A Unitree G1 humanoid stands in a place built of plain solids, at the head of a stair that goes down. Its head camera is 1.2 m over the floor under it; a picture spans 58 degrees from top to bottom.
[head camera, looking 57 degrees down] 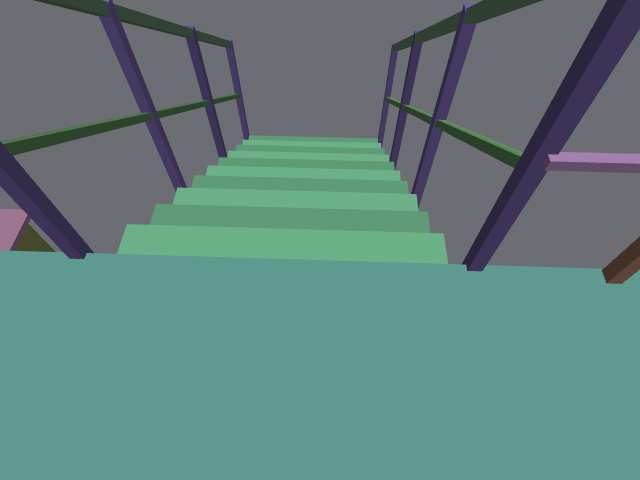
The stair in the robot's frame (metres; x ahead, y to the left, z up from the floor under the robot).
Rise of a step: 0.17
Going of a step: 0.23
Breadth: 1.22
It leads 2 degrees to the right of straight ahead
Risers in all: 11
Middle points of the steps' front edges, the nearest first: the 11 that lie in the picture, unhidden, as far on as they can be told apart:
0.71 0.15 0.00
0.94 0.14 -0.17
1.18 0.13 -0.34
1.41 0.12 -0.51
1.64 0.11 -0.68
1.88 0.10 -0.85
2.11 0.10 -1.02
2.35 0.09 -1.19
2.58 0.08 -1.36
2.81 0.07 -1.53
3.05 0.06 -1.70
